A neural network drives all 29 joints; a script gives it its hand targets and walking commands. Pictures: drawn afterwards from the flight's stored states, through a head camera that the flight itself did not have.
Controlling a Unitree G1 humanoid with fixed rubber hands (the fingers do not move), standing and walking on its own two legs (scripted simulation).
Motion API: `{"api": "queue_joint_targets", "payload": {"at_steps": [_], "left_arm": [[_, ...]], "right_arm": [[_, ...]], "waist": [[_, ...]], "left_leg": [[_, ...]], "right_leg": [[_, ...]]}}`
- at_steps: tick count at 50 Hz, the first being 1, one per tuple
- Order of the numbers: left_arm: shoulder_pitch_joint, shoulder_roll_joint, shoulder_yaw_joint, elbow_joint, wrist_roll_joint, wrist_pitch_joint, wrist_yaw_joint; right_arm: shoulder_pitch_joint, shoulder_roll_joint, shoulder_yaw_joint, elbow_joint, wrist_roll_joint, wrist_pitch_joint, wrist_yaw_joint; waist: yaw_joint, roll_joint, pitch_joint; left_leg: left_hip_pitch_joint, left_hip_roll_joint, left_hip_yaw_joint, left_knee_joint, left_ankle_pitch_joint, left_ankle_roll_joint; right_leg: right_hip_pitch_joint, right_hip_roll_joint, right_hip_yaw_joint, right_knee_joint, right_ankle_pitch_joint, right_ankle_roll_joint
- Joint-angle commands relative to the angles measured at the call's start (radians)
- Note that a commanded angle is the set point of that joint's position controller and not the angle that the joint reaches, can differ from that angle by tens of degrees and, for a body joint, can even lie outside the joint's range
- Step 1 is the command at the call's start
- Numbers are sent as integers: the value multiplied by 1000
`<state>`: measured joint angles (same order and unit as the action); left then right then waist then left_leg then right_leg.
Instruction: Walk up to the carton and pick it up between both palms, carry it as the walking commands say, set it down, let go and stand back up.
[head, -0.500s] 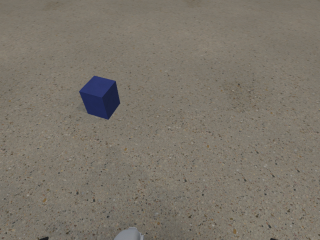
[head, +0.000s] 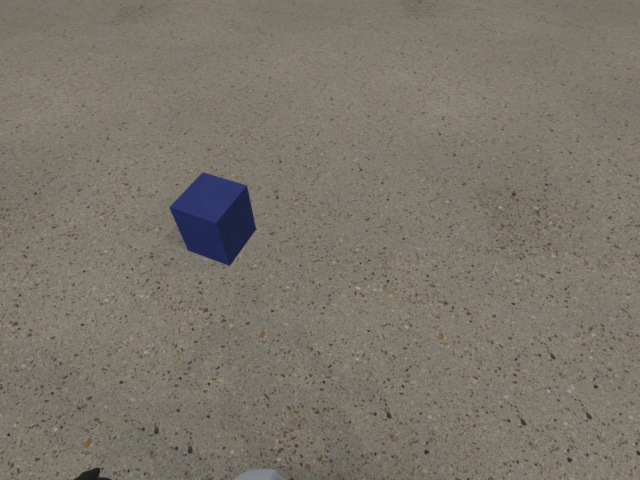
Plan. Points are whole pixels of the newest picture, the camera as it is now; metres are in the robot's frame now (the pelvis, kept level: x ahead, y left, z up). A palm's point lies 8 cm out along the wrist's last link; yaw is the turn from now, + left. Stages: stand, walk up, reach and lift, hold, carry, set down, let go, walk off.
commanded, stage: walk up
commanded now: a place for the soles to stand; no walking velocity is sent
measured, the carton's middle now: (216, 219) +1.11 +0.42 -0.63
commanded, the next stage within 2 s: none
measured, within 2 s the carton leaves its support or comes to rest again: neither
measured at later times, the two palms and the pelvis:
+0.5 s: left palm (78, 389) +0.26 +0.35 -0.08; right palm (519, 388) +0.26 -0.28 -0.09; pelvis +0.17 +0.03 +0.00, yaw +3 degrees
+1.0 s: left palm (82, 325) +0.37 +0.40 -0.10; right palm (453, 290) +0.43 -0.23 -0.10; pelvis +0.32 +0.08 -0.01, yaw +8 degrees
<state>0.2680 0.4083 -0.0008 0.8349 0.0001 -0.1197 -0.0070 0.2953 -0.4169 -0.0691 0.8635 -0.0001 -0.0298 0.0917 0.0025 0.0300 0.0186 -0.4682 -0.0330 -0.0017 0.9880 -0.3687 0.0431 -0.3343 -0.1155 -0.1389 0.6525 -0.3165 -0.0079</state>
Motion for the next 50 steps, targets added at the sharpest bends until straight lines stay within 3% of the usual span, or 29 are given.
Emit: {"api": "queue_joint_targets", "payload": {"at_steps": [1,3,6,8,9,10,11,12,13,15,19,22,24,26,27,28,29,30,31,34,39,41,42,43,44,45,46,47,50], "left_arm": [[33,337,142,-22,20,-18,18],[36,363,151,-33,24,-17,18],[-7,367,147,-51,24,-13,16],[-85,364,142,-59,24,-6,11],[-108,325,124,-66,25,1,10],[-71,248,95,-69,20,7,9],[-79,163,70,-96,6,7,6],[-77,213,75,-110,-6,14,16],[-87,296,95,-79,-3,24,15],[-28,276,86,-40,-4,27,10],[-55,269,106,-8,7,26,2],[-95,271,114,-22,7,15,0],[-82,261,114,-21,7,1,0],[16,233,116,16,5,-17,7],[117,271,129,37,11,-27,17],[213,361,166,55,33,-36,32],[184,432,177,29,37,-31,41],[143,435,175,3,30,-27,44],[84,396,158,1,22,-28,39],[40,349,151,-24,22,-14,32],[10,379,156,-58,28,-10,30],[-60,379,154,-68,31,-4,25],[-85,358,140,-68,31,4,24],[-60,290,113,-64,28,12,25],[-61,199,81,-86,10,15,23],[-54,177,71,-105,-7,18,27],[-47,266,90,-86,-1,30,35],[-28,294,94,-60,-5,35,28],[0,272,101,-19,-7,38,21]], "right_arm": [[-52,-198,-57,-94,-10,-22,13],[-95,-198,-55,-107,-7,-15,18],[-118,-173,-50,-101,-7,-26,20],[-25,-181,-60,-67,-13,-29,17],[63,-189,-71,-37,-19,-37,6],[196,-249,-94,0,-23,-44,-19],[201,-325,-115,-19,-31,-50,-45],[149,-389,-117,-55,-20,-46,-50],[73,-377,-118,-63,1,-42,-49],[24,-329,-105,-68,4,-40,-52],[28,-277,-88,-63,-10,-36,-40],[18,-283,-91,-69,-12,-27,-29],[-27,-282,-87,-85,-15,-19,-22],[-100,-256,-75,-114,-10,-6,-13],[-108,-199,-54,-136,-4,-8,-11],[-80,-100,-24,-155,0,-20,-12],[-62,-132,-27,-150,-11,-18,-19],[-70,-194,-39,-141,-9,-18,-19],[-95,-220,-47,-116,-16,-15,-16],[-61,-197,-52,-95,-10,-13,6],[-100,-192,-58,-104,-11,-6,16],[-16,-190,-63,-83,-17,-10,15],[52,-190,-70,-55,-20,-14,9],[145,-212,-84,-17,-27,-20,-12],[208,-295,-112,-24,-42,-29,-38],[138,-355,-115,-59,-41,-33,-49],[88,-374,-118,-80,-16,-30,-51],[48,-353,-119,-74,-1,-31,-53],[32,-284,-94,-86,-8,-27,-54]], "waist": [[58,-199,-27],[64,-208,-11],[39,-223,-40],[-42,-239,-78],[-102,-131,-131],[-168,78,-220],[-153,290,-114],[-117,260,-49],[-85,60,-8],[-39,67,-15],[-50,112,24],[-57,114,61],[-43,124,62],[24,88,13],[73,2,-67],[126,-264,-152],[114,-235,-127],[101,-134,-124],[72,-51,-61],[55,-201,-37],[27,-231,-52],[-41,-252,-84],[-92,-170,-105],[-147,-10,-150],[-181,216,-119],[-131,302,-25],[-100,95,-16],[-64,43,8],[-42,105,-4]], "left_leg": [[-281,126,-43,-19,28,-60],[-278,139,-38,-71,23,-63],[-146,132,20,-207,79,-40],[29,99,100,-287,116,-14],[222,55,99,-378,132,1],[449,-9,-22,-452,45,38],[493,172,-424,-617,56,61],[437,283,-771,-783,-123,138],[367,280,-727,-747,-181,141],[334,274,-621,-706,-126,158],[239,216,-473,-715,-114,177],[204,209,-444,-745,-167,201],[152,213,-409,-718,-106,209],[46,145,-252,-578,7,160],[-41,81,-160,-390,95,106],[-235,-47,-52,-85,52,34],[-360,-22,-68,70,-100,-9],[-379,22,-102,141,-96,-14],[-325,78,-120,150,-45,-28],[-261,108,-53,5,-10,-50],[-153,131,-6,-147,11,-41],[-6,115,49,-226,47,-19],[141,86,76,-324,94,-6],[315,12,41,-418,62,1],[432,118,-314,-563,-40,46],[427,234,-677,-755,-96,99],[350,279,-732,-761,-145,101],[337,277,-692,-725,-74,98],[304,211,-512,-692,26,102]], "right_leg": [[314,-282,195,-380,-119,-215],[301,-313,206,-369,-97,-240],[264,-316,126,-294,92,-215],[192,-297,52,-207,164,-176],[99,-237,-30,-5,209,-134],[-36,-139,-51,357,287,-89],[-298,5,-4,537,-67,-40],[-455,76,97,590,-196,-35],[-426,19,159,553,-156,-30],[-385,-2,144,465,-144,-35],[-284,-14,123,278,-101,-17],[-247,3,97,162,-60,-4],[-145,22,73,71,-29,-1],[132,66,26,-167,136,-16],[344,40,84,-238,143,-41],[529,-178,382,-346,-97,-106],[515,-394,572,-397,-263,-206],[477,-425,582,-404,-357,-246],[358,-393,492,-401,-306,-233],[316,-283,231,-365,-108,-208],[244,-321,171,-297,-49,-231],[180,-314,116,-230,3,-205],[92,-278,44,-108,0,-165],[4,-187,-21,161,73,-113],[-228,-73,-29,472,137,-58],[-470,58,51,575,-194,-29],[-418,14,146,538,-180,-27],[-429,4,144,539,-155,-21],[-340,-22,134,415,-82,-30]]}}
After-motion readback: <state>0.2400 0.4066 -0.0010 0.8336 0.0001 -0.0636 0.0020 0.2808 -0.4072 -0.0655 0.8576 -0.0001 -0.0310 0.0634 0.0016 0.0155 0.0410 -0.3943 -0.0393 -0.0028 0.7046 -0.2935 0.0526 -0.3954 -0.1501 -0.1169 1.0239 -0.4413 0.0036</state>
